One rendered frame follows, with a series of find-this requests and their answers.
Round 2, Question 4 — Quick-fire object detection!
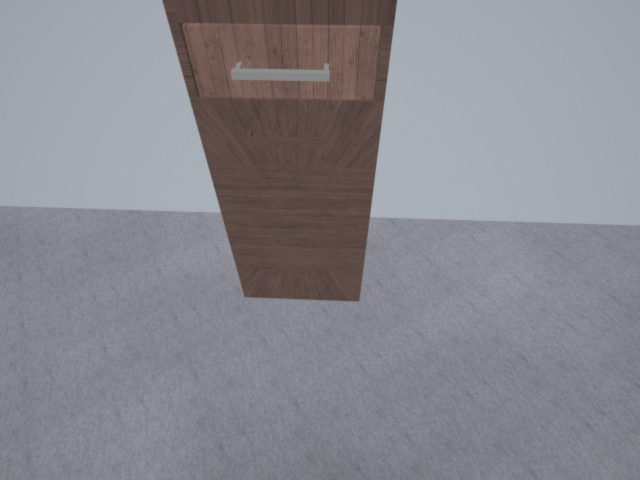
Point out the handle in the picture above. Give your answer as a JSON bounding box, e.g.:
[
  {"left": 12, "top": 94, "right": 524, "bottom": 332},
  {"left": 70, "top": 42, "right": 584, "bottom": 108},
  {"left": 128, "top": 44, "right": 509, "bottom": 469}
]
[
  {"left": 231, "top": 62, "right": 330, "bottom": 81},
  {"left": 243, "top": 136, "right": 329, "bottom": 148}
]

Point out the cabinet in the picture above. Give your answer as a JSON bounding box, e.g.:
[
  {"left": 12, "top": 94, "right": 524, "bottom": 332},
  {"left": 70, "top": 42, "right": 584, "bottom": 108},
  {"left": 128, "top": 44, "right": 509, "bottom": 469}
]
[{"left": 162, "top": 0, "right": 397, "bottom": 301}]

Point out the drawer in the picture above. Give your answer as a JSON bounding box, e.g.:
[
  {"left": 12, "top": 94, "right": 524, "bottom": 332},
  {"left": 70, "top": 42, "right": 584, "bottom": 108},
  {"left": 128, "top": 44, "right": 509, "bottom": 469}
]
[{"left": 182, "top": 23, "right": 381, "bottom": 100}]

